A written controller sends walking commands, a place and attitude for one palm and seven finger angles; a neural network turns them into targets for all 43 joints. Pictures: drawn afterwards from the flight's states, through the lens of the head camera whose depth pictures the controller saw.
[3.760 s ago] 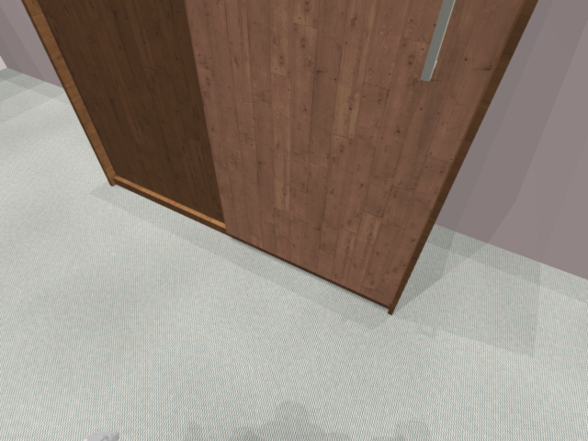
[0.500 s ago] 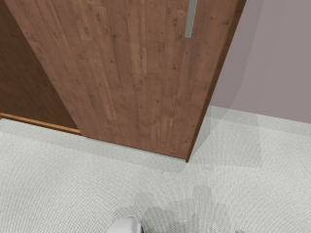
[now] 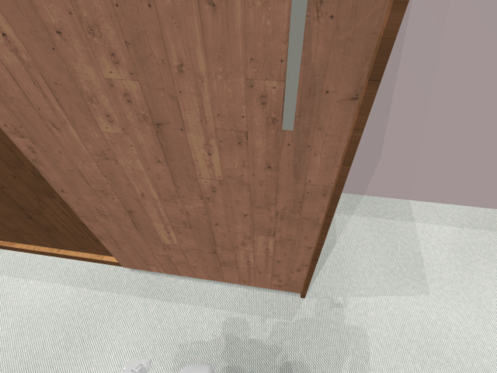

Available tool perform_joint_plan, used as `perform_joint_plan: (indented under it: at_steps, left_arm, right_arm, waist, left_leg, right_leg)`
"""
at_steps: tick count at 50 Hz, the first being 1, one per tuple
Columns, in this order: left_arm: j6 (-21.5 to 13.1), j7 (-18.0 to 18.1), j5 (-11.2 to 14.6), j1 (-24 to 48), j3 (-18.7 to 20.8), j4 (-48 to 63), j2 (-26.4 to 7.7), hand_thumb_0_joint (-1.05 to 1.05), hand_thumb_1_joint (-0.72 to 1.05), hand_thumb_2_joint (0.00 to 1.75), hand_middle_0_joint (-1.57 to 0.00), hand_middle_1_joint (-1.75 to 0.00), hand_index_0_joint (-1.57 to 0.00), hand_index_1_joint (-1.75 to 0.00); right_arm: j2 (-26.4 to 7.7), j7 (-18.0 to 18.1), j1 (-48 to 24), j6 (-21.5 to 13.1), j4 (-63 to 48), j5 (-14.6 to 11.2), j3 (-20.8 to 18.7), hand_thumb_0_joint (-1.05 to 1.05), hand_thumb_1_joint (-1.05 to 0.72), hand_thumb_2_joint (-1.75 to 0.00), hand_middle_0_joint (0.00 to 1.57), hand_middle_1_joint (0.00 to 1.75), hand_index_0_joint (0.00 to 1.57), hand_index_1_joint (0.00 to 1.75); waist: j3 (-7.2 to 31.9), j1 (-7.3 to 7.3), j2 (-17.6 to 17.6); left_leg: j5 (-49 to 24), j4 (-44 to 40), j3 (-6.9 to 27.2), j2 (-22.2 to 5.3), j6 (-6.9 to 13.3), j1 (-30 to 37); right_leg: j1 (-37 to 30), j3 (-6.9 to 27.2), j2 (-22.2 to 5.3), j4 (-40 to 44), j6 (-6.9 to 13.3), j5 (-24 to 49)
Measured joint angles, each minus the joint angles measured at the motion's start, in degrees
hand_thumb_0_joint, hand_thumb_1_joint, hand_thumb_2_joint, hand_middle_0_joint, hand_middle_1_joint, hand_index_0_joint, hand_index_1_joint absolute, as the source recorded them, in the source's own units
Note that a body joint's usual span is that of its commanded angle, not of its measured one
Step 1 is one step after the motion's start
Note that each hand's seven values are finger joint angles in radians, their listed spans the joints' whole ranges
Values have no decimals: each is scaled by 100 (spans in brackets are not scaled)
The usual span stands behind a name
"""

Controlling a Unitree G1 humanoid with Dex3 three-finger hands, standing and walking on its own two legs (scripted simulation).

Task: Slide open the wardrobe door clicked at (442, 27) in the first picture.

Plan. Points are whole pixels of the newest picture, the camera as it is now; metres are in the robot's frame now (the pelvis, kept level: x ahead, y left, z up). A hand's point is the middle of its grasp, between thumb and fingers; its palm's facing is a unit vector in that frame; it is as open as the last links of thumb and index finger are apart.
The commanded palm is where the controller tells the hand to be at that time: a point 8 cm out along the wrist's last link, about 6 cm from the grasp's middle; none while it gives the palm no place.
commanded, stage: come to a stop and stand still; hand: right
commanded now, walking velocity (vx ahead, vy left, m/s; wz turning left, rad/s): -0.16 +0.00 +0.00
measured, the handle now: (295, 54) +0.47 -0.05 +0.27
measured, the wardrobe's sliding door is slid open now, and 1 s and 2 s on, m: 0.00 0.00 0.00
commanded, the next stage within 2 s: look again from close up in 1.80 s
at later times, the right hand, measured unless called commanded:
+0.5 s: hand out of the picture +0.00 -0.13 -0.16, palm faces +0.12 +0.96 -0.26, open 7.4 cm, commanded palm none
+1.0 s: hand out of the picture -0.01 -0.18 -0.17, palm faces +0.05 +0.98 -0.20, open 7.3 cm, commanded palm none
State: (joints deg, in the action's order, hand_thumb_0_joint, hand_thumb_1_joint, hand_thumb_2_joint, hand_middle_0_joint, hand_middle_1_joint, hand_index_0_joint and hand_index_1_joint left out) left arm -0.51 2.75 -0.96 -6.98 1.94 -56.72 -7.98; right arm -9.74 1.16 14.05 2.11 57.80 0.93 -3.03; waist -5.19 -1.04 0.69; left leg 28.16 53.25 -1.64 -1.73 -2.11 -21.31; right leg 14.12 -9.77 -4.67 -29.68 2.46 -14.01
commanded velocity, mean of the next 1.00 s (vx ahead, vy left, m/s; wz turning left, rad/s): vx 0.01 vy -0.07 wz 0.00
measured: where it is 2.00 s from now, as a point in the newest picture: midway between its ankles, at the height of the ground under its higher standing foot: outside the picture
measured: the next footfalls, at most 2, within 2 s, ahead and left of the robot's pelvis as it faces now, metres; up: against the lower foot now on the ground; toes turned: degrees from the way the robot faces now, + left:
left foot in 0.18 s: +0.07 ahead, +0.18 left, +0.00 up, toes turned +4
right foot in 0.62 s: -0.02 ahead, -0.10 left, +0.00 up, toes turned -5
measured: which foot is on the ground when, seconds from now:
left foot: up 0.00-0.16, down 0.18-0.64, up 0.66-0.86, down 0.88-1.00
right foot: down 0.00-0.18, up 0.20-0.60, down 0.62-1.00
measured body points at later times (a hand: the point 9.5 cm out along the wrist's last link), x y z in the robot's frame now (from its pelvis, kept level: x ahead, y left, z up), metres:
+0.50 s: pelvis -0.02 +0.06 +0.00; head +0.00 +0.08 +0.45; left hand +0.05 +0.31 -0.16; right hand -0.01 -0.18 -0.14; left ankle +0.03 +0.18 -0.74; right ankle -0.06 -0.09 -0.68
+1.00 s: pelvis -0.03 +0.00 +0.00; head -0.02 +0.00 +0.45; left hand -0.02 +0.22 -0.16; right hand -0.01 -0.23 -0.16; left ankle -0.04 +0.12 -0.74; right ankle -0.06 -0.09 -0.74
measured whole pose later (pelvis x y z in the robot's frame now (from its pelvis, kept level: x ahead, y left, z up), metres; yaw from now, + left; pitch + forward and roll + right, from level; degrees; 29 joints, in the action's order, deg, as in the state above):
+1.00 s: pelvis -0.03 +0.00 +0.00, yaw -1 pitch -1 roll +0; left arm -0.6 2.0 -0.3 -15.6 0.7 -64.5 -8.3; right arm -8.9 1.9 14.0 -0.2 63.8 0.6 -0.7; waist -1.3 0.2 -0.2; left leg 14.9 26.1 -2.3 -2.3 -1.0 -10.3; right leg 7.4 -4.9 1.1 -24.2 2.1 -16.2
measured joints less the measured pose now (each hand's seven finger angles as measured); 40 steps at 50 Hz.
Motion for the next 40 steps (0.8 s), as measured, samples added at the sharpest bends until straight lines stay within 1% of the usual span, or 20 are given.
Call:
perform_joint_plan:
  at_steps: [2,4,6,8,9,10,11,12,13,15,18,20,23,28,31,32,33,35,38,40]
  left_arm:
    - [82,-36,-12,51,58,2,-70,-1,93,90,-21,-30,-21,-30]
    - [152,-71,-29,60,120,-9,-143,-1,93,90,-21,-30,-21,-30]
    - [220,-108,-40,40,178,-38,-228,0,92,90,-21,-30,-21,-30]
    - [283,-150,-26,-25,229,-62,-297,0,92,90,-21,-30,-20,-30]
    - [305,-173,-12,-80,248,-49,-303,0,92,90,-21,-30,-20,-30]
    - [340,-186,3,-91,281,-43,-376,0,92,90,-20,-30,-20,-30]
    - [401,-186,5,-106,318,-35,-456,0,92,90,-20,-30,-20,-30]
    - [466,-187,-5,-126,345,-36,-514,1,92,90,-20,-30,-20,-30]
    - [518,-197,-19,-150,361,-41,-554,1,92,90,-20,-30,-20,-30]
    - [557,-242,-49,-204,364,-52,-610,1,92,90,-20,-30,-20,-30]
    - [553,-302,-73,-322,332,-57,-624,1,92,90,-20,-30,-20,-30]
    - [548,-323,-78,-406,303,-65,-606,1,92,90,-20,-30,-20,-30]
    - [537,-339,-59,-478,257,-81,-561,1,92,90,-20,-30,-20,-30]
    - [408,-326,15,-485,164,-76,-448,1,91,90,-20,-30,-20,-30]
    - [223,-292,41,-558,90,-28,-379,1,91,90,-20,-30,-20,-30]
    - [175,-268,29,-565,72,-59,-301,1,91,90,-20,-30,-20,-30]
    - [159,-254,18,-596,38,-80,-219,1,91,90,-20,-30,-20,-30]
    - [135,-207,-2,-684,-32,-139,-79,1,92,90,-20,-30,-20,-30]
    - [113,-103,-5,-774,-70,-275,-28,1,93,90,-20,-30,-20,-30]
    - [84,-86,-2,-804,-96,-367,-19,1,94,90,-20,-30,-20,-30]
  right_arm:
    - [-36,10,-56,33,-75,3,-51,0,-91,-90,20,30,20,30]
    - [-77,18,-101,49,-136,4,-88,0,-91,-90,20,30,20,30]
    - [-107,15,-110,26,-187,7,-104,0,-91,-90,20,30,20,30]
    - [-160,6,-22,-55,-253,31,-94,0,-91,-90,20,30,20,30]
    - [-219,12,61,-117,-286,61,-84,0,-91,-90,20,30,20,30]
    - [-179,26,53,-140,-242,78,-67,0,-91,-90,20,30,20,30]
    - [-116,23,42,-134,-209,85,-27,0,-91,-90,20,30,20,30]
    - [-60,18,52,-130,-191,91,6,0,-91,-90,20,30,20,30]
    - [-13,22,72,-124,-182,93,27,0,-91,-90,20,30,20,30]
    - [61,41,101,-109,-171,89,53,0,-91,-90,20,30,20,30]
    - [104,63,124,-126,-173,78,75,0,-91,-90,20,30,20,30]
    - [102,76,134,-155,-181,79,79,0,-91,-90,20,30,20,30]
    - [71,66,173,-189,-186,99,84,0,-91,-90,20,30,20,30]
    - [-34,11,245,-145,-103,131,51,0,-91,-90,21,30,20,30]
    - [-114,6,291,-58,-3,80,13,0,-91,-90,21,30,20,30]
    - [-170,10,268,-10,53,54,-9,0,-91,-90,20,30,20,30]
    - [-219,17,254,40,104,43,-28,0,-91,-90,20,30,20,30]
    - [-275,28,240,107,204,45,-39,0,-91,-90,20,30,20,30]
    - [-271,4,193,76,280,41,-14,0,-91,-90,20,30,20,30]
    - [-234,1,149,19,300,26,30,0,-91,-90,20,30,20,30]
  waist:
    - [-98,-6,-54]
    - [-155,-1,-120]
    - [-161,-7,-196]
    - [-88,-41,-204]
    - [-3,-61,-109]
    - [2,-64,-204]
    - [1,-39,-325]
    - [28,-29,-388]
    - [63,-29,-408]
    - [119,-28,-412]
    - [191,-39,-333]
    - [232,-67,-255]
    - [276,-124,-147]
    - [335,-221,-4]
    - [420,-176,-4]
    - [410,-147,87]
    - [412,-134,166]
    - [461,-92,229]
    - [483,-44,223]
    - [459,-28,204]
  left_leg:
    - [-97,93,65,-39,-18,-180]
    - [-200,-108,45,-75,-2,-202]
    - [-488,-621,-39,-112,18,-52]
    - [-1234,-1495,-124,-178,16,279]
    - [-1352,-1787,-90,-261,59,387]
    - [-1161,-1634,-127,-229,106,324]
    - [-1030,-1497,-190,-198,151,290]
    - [-977,-1450,-222,-199,185,272]
    - [-986,-1478,-232,-215,206,271]
    - [-1130,-1672,-248,-244,214,314]
    - [-1337,-2004,-273,-300,236,381]
    - [-1449,-2180,-290,-350,234,411]
    - [-1578,-2353,-294,-416,203,422]
    - [-1727,-2459,-257,-459,89,346]
    - [-1681,-2252,-282,-415,-37,197]
    - [-1545,-2104,-227,-442,-50,143]
    - [-1213,-1958,-149,-425,-45,116]
    - [-718,-1526,-44,-317,-29,61]
    - [-601,-1030,-5,-194,-1,79]
    - [-596,-1208,-57,-160,-17,262]
  right_leg:
    - [-20,16,-50,77,-71,60]
    - [2,61,-110,49,-157,71]
    - [60,108,-170,-83,-256,24]
    - [177,119,-195,-391,-375,-125]
    - [308,107,-129,-659,-405,-336]
    - [467,290,-95,-1035,-402,-767]
    - [634,545,-2,-1487,-382,-1142]
    - [805,738,133,-1982,-368,-1351]
    - [966,858,265,-2481,-362,-1380]
    - [1200,948,423,-3260,-394,-1083]
    - [1280,955,492,-3623,-490,-686]
    - [1199,941,471,-3468,-542,-623]
    - [939,908,393,-2835,-567,-733]
    - [314,798,315,-1325,-480,-901]
    - [-222,715,272,-88,-398,-441]
    - [-229,695,318,-77,-339,-443]
    - [-237,673,353,-123,-279,-482]
    - [-332,647,379,-5,-192,-469]
    - [-496,627,444,340,-110,-286]
    - [-554,604,503,478,-63,-208]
